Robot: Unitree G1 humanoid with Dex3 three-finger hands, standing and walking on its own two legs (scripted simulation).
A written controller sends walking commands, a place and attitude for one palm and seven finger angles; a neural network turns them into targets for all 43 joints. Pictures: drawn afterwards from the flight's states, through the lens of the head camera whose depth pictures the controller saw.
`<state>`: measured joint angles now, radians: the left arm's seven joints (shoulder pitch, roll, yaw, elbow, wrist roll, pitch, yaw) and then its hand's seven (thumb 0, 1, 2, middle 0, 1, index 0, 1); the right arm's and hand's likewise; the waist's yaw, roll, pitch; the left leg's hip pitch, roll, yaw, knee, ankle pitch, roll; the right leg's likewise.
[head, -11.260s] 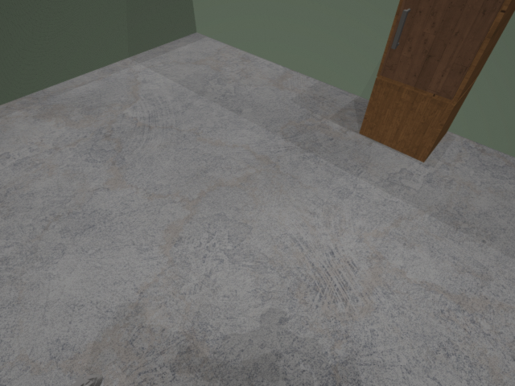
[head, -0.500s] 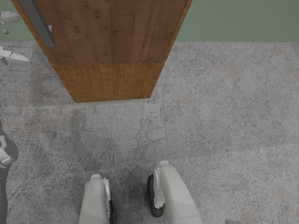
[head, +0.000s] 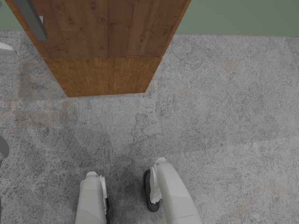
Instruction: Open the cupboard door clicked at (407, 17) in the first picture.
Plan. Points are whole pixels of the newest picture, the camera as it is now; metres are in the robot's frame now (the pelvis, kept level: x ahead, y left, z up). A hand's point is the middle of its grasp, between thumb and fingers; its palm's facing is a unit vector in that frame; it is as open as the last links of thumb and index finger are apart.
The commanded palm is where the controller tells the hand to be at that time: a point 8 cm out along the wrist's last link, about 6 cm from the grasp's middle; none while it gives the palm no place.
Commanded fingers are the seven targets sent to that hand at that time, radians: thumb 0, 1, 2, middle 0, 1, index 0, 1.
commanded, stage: move the hooked fingers beside the handle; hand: left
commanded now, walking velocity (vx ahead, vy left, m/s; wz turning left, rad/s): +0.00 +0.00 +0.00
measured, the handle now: out of the picture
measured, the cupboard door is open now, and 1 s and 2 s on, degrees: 0 0 0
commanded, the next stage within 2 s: slide the fingers in behind the handle in 0.38 s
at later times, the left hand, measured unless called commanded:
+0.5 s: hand out of the picture +0.55 +0.26 +0.06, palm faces +0.02 -1.00 -0.04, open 14.0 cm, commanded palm +0.54 +0.28 +0.05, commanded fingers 0.00 -0.50 0.30 -0.30 -1.20 -0.30 -1.20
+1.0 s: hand (3, 21) +0.55 +0.24 +0.06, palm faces +0.05 -1.00 -0.03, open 14.3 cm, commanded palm +0.54 +0.25 +0.05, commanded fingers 0.00 -0.50 0.30 -0.30 -1.20 -0.30 -1.20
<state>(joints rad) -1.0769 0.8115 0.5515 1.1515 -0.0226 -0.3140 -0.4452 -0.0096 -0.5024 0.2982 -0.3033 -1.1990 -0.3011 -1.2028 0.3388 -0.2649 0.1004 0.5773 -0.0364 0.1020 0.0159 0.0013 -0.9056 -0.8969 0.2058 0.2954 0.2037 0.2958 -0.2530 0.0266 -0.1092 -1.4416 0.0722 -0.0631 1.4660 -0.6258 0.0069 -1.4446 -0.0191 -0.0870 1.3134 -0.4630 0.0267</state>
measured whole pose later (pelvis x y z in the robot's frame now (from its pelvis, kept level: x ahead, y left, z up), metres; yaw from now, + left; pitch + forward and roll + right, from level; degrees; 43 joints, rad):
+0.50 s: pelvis +0.01 +0.00 +0.01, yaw +0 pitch +33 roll -6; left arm -1.01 0.75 0.54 1.14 -0.03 -0.34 -0.41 -0.01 -0.50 0.30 -0.30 -1.20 -0.30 -1.20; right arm 0.33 -0.26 0.10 0.56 -0.04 0.12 0.02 0.00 -0.91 -0.90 0.21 0.30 0.20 0.30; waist -0.24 0.03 -0.12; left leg -1.38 0.07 -0.05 1.43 -0.63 0.01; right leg -1.39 -0.02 -0.08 1.29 -0.47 0.03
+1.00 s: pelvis +0.00 +0.00 +0.01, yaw +1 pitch +32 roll -6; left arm -1.03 0.67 0.46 1.14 -0.05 -0.36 -0.32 -0.01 -0.50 0.30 -0.30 -1.20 -0.23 -1.20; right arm 0.33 -0.26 0.07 0.60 -0.05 0.10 0.02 0.00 -0.91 -0.90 0.20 0.30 0.20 0.30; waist -0.22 0.03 -0.12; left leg -1.38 0.06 -0.07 1.42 -0.62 0.00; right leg -1.38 -0.03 -0.09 1.29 -0.47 0.02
